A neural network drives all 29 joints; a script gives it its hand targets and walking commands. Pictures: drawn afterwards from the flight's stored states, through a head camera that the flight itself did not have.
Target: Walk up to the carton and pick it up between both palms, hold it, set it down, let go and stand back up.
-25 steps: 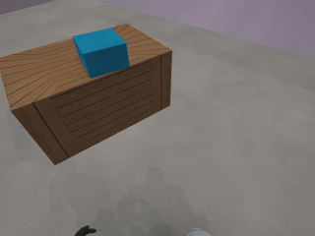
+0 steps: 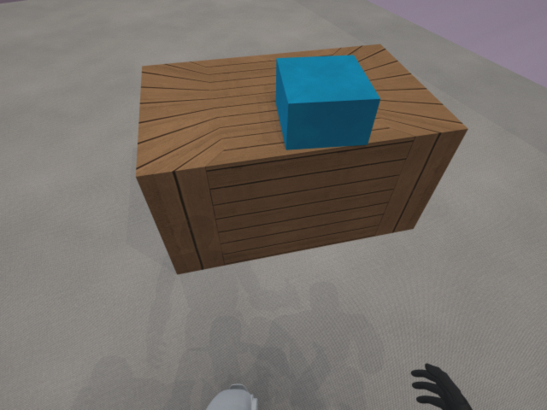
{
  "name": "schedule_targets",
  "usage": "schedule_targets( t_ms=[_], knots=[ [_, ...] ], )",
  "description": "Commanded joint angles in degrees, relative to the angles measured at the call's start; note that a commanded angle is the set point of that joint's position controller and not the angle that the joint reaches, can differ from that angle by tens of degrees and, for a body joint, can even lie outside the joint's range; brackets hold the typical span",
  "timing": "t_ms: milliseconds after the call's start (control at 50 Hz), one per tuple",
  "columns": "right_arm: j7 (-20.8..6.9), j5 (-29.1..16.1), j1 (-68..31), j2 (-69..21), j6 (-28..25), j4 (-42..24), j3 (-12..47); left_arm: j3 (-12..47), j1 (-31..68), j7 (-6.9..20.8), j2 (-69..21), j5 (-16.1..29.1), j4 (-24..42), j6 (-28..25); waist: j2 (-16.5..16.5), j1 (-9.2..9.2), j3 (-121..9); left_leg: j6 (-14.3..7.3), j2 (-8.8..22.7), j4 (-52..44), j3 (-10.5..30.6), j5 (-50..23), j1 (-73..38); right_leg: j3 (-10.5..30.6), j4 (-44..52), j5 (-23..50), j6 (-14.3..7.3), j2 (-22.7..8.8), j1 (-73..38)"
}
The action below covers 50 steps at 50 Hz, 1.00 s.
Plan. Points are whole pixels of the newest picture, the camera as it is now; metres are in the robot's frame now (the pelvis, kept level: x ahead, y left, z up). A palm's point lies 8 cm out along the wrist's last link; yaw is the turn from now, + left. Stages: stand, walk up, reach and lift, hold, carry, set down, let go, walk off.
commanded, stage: walk up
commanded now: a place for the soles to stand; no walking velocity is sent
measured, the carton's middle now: (321, 100) +1.02 -0.09 -0.10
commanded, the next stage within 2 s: none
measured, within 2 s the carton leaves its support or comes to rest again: neither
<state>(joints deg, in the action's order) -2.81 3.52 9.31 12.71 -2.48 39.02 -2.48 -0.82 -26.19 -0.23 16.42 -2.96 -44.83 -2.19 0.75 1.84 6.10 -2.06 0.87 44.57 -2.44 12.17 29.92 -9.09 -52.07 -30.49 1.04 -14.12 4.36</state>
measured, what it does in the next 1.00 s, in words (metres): walks ahead: right foot, then left foot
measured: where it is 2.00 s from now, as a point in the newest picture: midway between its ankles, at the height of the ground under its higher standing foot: (281, 339)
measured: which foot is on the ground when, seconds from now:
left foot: down 0.00-0.40, up 0.42-0.76, down 0.78-1.00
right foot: up 0.00-0.36, down 0.38-0.78, up 0.80-1.00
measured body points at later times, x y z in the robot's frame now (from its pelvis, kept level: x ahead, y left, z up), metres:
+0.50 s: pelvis +0.22 -0.02 +0.00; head +0.21 -0.04 +0.45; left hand +0.33 +0.23 -0.09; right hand +0.26 -0.28 -0.13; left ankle +0.17 +0.09 -0.63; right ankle +0.27 -0.14 -0.70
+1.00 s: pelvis +0.41 +0.06 +0.01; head +0.42 +0.08 +0.46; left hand +0.57 +0.29 -0.11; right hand +0.41 -0.21 -0.10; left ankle +0.46 +0.18 -0.69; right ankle +0.43 -0.05 -0.64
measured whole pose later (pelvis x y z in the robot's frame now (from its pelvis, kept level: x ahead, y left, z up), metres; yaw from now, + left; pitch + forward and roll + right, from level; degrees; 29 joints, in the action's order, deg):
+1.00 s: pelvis +0.41 +0.06 +0.01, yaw -9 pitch -5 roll +1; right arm 1.1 1.1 21.7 13.1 -3.2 43.8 -1.3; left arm -3.0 -16.9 0.6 15.5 -2.5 -37.6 -0.9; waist 4.9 -2.5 4.8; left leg 1.0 5.3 45.2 -8.1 21.9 17.9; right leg -2.8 -68.3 -30.4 1.2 -2.4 30.4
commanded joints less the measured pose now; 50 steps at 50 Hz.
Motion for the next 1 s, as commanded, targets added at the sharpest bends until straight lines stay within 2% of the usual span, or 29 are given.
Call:
schedule_targets(
  t_ms=[0,40,60,120,180,280,320,340,360,380,400,420,440,480,580,620,640,660,700,720,740,760,780,800,820,860,900,940,980],
  knots=[
    [4.48,-5.2,13.28,17.6,1.67,-3.98,-5.39,-1.08,3.15,1.68,5.74,2.02,10.93,1.23,-7.23,-8.3,-9.42,-8.09,20.03,-34.85,49.44,34.02,-26.5,11.57,-27.46,3.12,-2.29,7.9,32.26],
    [4.87,-3.31,9.8,12.74,1.13,-4.09,-4.07,-0.83,0.97,1.28,4.22,1.58,9.69,0.32,-10.72,-5.34,-5.18,-9.72,18.86,-29.32,35.57,23.03,-19.61,11.24,-24.77,4.63,-2.42,6.11,31.62],
    [4.28,-2.89,9.24,10.34,0.24,-3.6,-3.1,-1.2,-0.08,1.03,4.36,0.99,9.33,0.17,-11.44,-4.04,-4.82,-10.86,17.81,-28.61,31.98,20.32,-15.37,12.27,-22.31,3.11,-2.38,6.24,28.49],
    [3.18,-1.49,9.9,7.5,-1.63,-2.31,-2.04,-1.75,-0.84,1.12,3.33,0.27,8.77,0.51,-8.68,-2.72,-6.02,-12.8,18.05,-27.4,27.89,17.19,-13.03,13.48,-17.14,1.02,-1.51,7.23,27.29],
    [3.23,-0.94,10.65,7.62,-2.2,-1.08,-1.88,-1.79,3.63,1.58,1.94,0.28,10.57,0.57,-8.96,-3.74,-3.08,-13.86,18.82,-28.38,24.25,17.76,-12.34,13.06,-9.14,5.96,-0.73,6.68,31.17],
    [2.69,-0.19,8.95,9.72,-1.71,0.24,-1.87,-2.29,5.0,2.43,-0.06,0.85,11.21,-1.11,-8.23,-2.49,-1.54,-9.92,14.25,-23.92,11.28,16.26,-5.16,7.43,7.28,16.09,-2.98,9.9,18.52],
    [2.18,-0.08,8.61,9.43,-0.87,0.78,-1.18,-3.3,0.76,1.88,0.44,0.75,10.7,-1.99,-4.29,0.08,-2.44,-7.65,11.15,-16.48,6.33,20.43,0.49,3.67,13.74,19.71,-4.28,13.64,6.09],
    [1.98,0.18,10.4,7.86,-0.4,1.06,-0.44,-4.3,-3.06,1.22,1.77,0.71,10.03,-2.28,-0.9,1.52,-3.66,-5.93,9.12,-9.64,4.15,20.03,2.95,4.31,14.35,16.19,-4.71,15.51,0.34],
    [1.7,0.13,12.14,4.67,-0.23,0.85,1.01,-5.51,-7.45,0.37,3.92,0.4,10.01,-2.51,6.8,3.69,-5.55,-2.97,5.6,4.26,-0.75,15.41,6.92,14.65,17.73,7.58,-6.11,10.5,-4.4],
    [1.03,-0.26,13.42,3.78,-0.07,-1.37,1.92,-6.3,-8.99,-0.41,9.49,0.38,11.67,-2.61,15.45,3.49,-5.09,1.9,-1.15,23.8,-4.9,21.55,14.26,48.16,33.2,-12.03,-11.68,-7.0,-2.87],
    [1.24,-0.61,12.4,8.22,1.09,-2.85,-0.08,-6.84,-8.82,-0.99,10.63,2.24,10.51,-1.41,10.74,3.09,-2.85,2.69,-0.07,29.15,0.22,29.78,18.01,62.6,40.92,-23.97,-18.32,-13.1,-0.61],
    [1.37,0.08,8.28,9.47,1.45,-3.94,-0.05,-5.9,-7.61,-1.45,8.71,3.36,10.96,-1.26,6.06,2.98,0.37,3.57,2.37,32.73,2.88,24.09,21.69,62.4,41.82,-23.54,-18.17,-12.22,-0.12],
    [1.28,-0.23,5.08,8.53,1.24,-4.53,-0.02,-5.45,-6.75,-1.77,7.79,3.12,10.91,-1.54,6.08,3.87,2.33,3.79,3.11,33.25,3.58,21.67,24.4,55.09,39.78,-15.55,-17.55,-10.04,-0.34],
    [1.2,-0.32,5.13,7.59,0.97,-4.1,-0.01,-4.72,-3.15,-2.26,6.33,2.05,10.47,-2.41,7.41,2.15,1.64,4.52,5.83,29.65,4.84,18.92,21.74,43.77,36.04,-4.56,-16.13,-7.68,3.88],
    [-0.11,-0.97,6.24,3.98,1.47,-4.55,0.51,-4.33,3.67,-2.02,5.67,1.07,8.82,-3.87,10.89,-1.62,-0.9,4.81,7.36,17.47,4.01,8.66,9.17,26.79,33.67,11.39,-14.19,-3.17,14.22],
    [-0.71,-1.05,4.65,2.96,1.32,-4.9,0.63,-4.58,4.81,-1.71,5.94,0.81,8.64,-3.9,10.91,-1.74,-1.45,3.68,7.06,9.25,2.56,2.63,3.21,20.67,31.72,13.52,-12.28,-1.07,16.78],
    [-0.78,-1.13,5.72,3.18,0.99,-3.99,0.86,-4.86,6.17,-1.29,7.15,0.6,8.96,-3.8,13.83,-3.3,-4.46,3.8,6.17,5.58,0.86,0.66,-4.42,18.71,31.45,11.63,-11.43,-0.06,18.9],
    [-0.92,-1.1,6.04,3.17,0.82,-3.66,0.48,-4.83,6.92,-0.93,7.24,0.42,8.93,-3.4,13.37,-3.6,-4.64,3.77,5.05,2.58,-0.11,-0.58,-9.38,16.91,29.69,9.4,-10.5,1.53,20.88],
    [-0.56,-1.18,10.13,4.51,0.35,-2.03,-0.39,-4.84,7.78,-0.59,7.5,0.03,8.82,-2.1,8.81,-5.82,-4.84,2.57,3.44,-4.3,-2.77,-5.99,-19.86,14.78,23.0,2.1,-8.92,1.54,25.68],
    [-0.03,-0.84,12.67,5.47,0.01,-0.83,-1.33,-4.05,5.02,-0.31,5.18,-0.58,8.16,-1.26,2.38,-6.18,-6.05,2.81,1.2,-5.54,-3.53,-3.69,-25.54,12.74,15.89,-0.83,-7.83,4.13,27.82],
    [0.61,-0.69,15.99,7.52,-0.15,-0.26,-2.31,-3.19,0.47,0.02,2.75,-0.95,7.1,-0.46,-4.79,-6.48,-8.51,2.65,1.85,-6.36,-1.02,1.67,-31.65,9.03,4.55,-2.21,-6.49,8.38,30.68],
    [1.41,-0.89,18.95,11.02,-0.32,-0.39,-3.48,-1.77,-2.78,0.53,-1.2,-0.6,7.2,-0.1,-16.67,-7.04,-9.29,0.61,12.36,-13.21,14.31,18.4,-31.55,5.35,-11.74,-4.32,-4.05,12.77,34.37],
    [2.43,-2.13,18.43,13.91,-0.13,-2.67,-3.4,-1.29,-4.64,0.75,-2.42,0.34,9.56,0.36,-20.02,-5.76,-6.86,-2.63,22.82,-27.4,37.3,33.55,-25.05,9.65,-20.83,-8.54,-2.05,14.95,37.12],
    [3.3,-3.57,15.35,16.51,0.81,-2.35,-3.97,-2.74,-2.04,0.64,1.45,1.31,10.6,0.94,-16.52,-5.63,-2.18,-9.57,27.35,-34.72,45.78,45.43,-20.43,10.85,-23.74,-7.48,-1.46,12.11,39.52],
    [3.85,-4.79,14.62,15.31,0.7,-2.03,-3.52,-2.82,2.91,0.81,3.22,1.1,11.9,0.94,-11.75,-6.73,2.79,-10.5,27.52,-36.35,46.62,44.47,-17.73,11.71,-25.22,-2.95,-1.18,10.0,42.4],
    [4.05,-3.68,13.73,13.01,-0.4,-1.27,-2.64,-2.96,6.48,0.9,2.85,0.7,11.84,0.2,-10.94,-6.28,6.08,-11.31,25.4,-32.95,37.15,29.94,-14.99,12.75,-23.71,-0.61,-0.49,8.42,41.81],
    [4.14,-2.55,12.08,11.16,-1.53,-0.07,-1.47,-2.69,4.34,0.95,1.89,0.57,11.26,0.22,-10.19,-3.2,5.26,-11.04,24.59,-30.12,28.95,16.84,-12.25,12.98,-18.76,-0.27,0.18,7.59,36.42],
    [4.41,-2.23,9.75,9.75,-2.34,0.53,-0.87,-2.59,4.75,0.71,0.48,0.33,10.91,0.81,-10.56,-1.8,4.17,-12.03,25.08,-27.55,22.9,-2.25,-10.51,12.26,-15.53,-0.23,0.37,7.25,31.82],
    [4.63,-2.01,4.49,7.5,-2.55,-0.9,0.16,-2.38,5.2,0.62,-0.37,0.81,9.96,1.57,-11.76,0.17,1.19,-10.7,21.74,-23.85,11.75,-21.14,-7.13,11.07,-8.03,4.47,0.08,7.17,23.03]
  ],
)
